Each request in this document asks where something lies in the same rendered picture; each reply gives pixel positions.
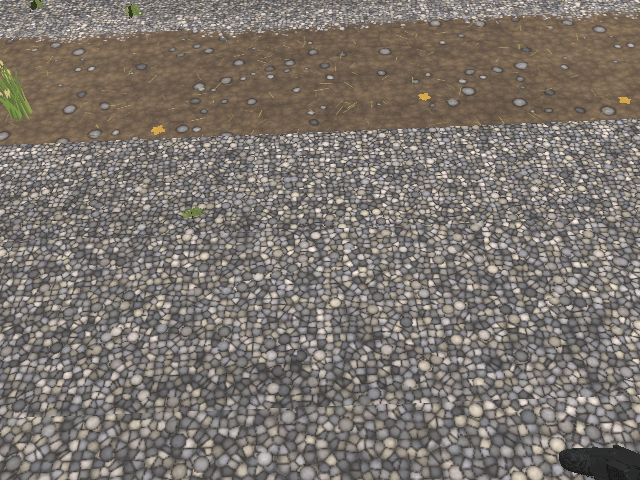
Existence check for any right robot hand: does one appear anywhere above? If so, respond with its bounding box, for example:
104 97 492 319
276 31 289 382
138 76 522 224
559 445 640 480

